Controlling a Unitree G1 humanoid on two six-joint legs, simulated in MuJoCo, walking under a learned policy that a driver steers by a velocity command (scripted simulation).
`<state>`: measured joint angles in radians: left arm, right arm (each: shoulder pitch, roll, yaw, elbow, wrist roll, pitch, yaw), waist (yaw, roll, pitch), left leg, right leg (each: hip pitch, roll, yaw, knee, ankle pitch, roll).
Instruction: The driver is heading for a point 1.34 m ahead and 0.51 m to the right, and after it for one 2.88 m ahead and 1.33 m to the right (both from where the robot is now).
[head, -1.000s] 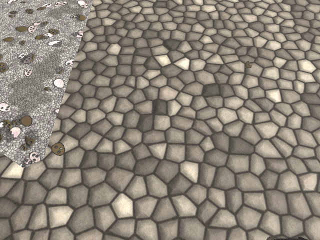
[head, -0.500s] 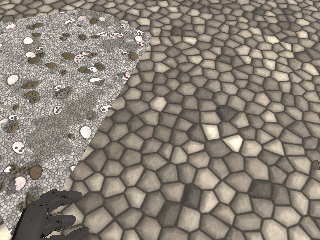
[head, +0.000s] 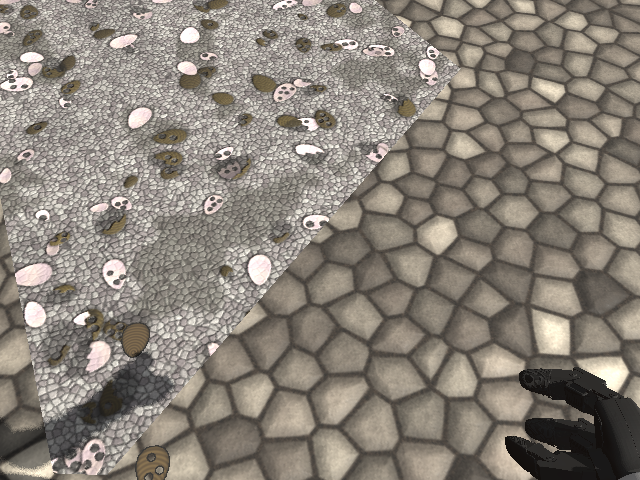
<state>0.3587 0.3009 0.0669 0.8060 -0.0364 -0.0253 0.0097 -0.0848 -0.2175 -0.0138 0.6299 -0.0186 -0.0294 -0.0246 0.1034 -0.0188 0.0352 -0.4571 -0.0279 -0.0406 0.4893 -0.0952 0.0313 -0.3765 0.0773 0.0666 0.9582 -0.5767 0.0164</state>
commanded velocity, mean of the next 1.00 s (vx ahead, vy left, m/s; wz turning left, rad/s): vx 0.02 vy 0.00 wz -0.56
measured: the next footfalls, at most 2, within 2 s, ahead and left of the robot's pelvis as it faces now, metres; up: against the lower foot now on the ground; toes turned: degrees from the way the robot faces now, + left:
right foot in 0.28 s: +0.06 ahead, -0.18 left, +0.00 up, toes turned -23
left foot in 0.78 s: +0.17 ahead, +0.02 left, +0.00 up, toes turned -35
